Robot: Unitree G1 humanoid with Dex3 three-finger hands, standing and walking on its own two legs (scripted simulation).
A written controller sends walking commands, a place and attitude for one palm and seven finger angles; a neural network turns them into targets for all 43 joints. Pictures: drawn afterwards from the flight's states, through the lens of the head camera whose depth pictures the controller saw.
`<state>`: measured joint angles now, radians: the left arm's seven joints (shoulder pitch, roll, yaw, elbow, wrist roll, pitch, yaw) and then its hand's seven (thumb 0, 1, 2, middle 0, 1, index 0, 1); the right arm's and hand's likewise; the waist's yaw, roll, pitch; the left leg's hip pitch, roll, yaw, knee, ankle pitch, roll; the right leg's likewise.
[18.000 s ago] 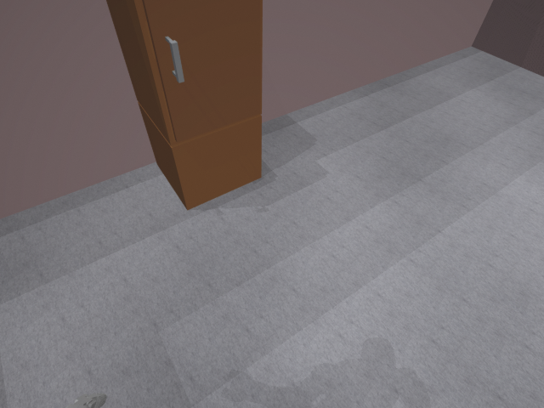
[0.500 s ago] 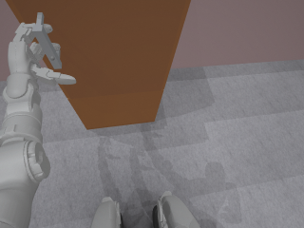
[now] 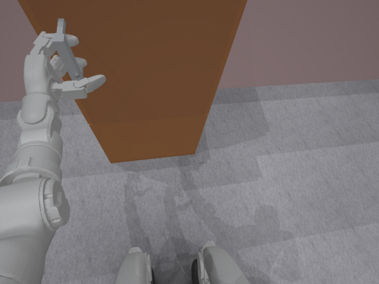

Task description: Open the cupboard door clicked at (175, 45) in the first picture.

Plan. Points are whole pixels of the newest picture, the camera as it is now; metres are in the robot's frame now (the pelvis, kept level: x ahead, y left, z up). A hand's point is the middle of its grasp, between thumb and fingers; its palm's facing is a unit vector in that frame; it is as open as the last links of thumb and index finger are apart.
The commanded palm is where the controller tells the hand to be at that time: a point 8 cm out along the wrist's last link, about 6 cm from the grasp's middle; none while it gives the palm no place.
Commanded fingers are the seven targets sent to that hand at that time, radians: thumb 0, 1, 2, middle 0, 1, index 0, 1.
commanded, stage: close the thumb around the handle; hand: left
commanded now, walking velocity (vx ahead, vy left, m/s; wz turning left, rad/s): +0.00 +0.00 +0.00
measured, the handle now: (71, 56) +0.58 +0.20 +0.07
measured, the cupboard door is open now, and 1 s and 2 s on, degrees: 0 23 42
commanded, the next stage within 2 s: pull the door open along its arc in 0.34 s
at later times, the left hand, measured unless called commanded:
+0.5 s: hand (82, 75) +0.52 +0.17 +0.07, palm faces +0.05 -1.00 -0.02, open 5.5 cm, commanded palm +0.49 +0.21 +0.07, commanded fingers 0.00 0.90 0.90 -0.40 -1.35 -0.40 -1.35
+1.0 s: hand (108, 130) +0.40 +0.12 +0.07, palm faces +0.21 -0.98 +0.07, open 5.9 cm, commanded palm +0.33 +0.19 +0.07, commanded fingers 0.00 0.90 0.90 -0.40 -1.35 -0.40 -1.35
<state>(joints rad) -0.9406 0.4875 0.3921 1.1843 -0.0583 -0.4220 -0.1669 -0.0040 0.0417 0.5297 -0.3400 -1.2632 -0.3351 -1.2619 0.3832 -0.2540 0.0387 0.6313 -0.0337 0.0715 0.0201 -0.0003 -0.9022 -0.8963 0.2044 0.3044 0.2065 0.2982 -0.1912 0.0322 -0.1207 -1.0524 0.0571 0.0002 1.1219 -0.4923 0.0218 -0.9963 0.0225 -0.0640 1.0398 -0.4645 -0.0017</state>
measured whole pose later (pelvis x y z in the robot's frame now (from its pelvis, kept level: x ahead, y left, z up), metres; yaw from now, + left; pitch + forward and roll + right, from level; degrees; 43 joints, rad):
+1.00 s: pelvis +0.02 -0.01 +0.02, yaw +0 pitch +18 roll -1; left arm -0.24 0.05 0.13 0.44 -0.10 -0.39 0.18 0.00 0.71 0.74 -0.38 -1.34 -0.37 -1.33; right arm 0.31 -0.23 -0.01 0.55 -0.02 0.05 0.06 0.00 -0.90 -0.90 0.20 0.30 0.20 0.30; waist -0.07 0.02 -0.16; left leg -0.82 0.05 0.05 0.99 -0.48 0.01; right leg -0.80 0.02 -0.02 0.96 -0.47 -0.01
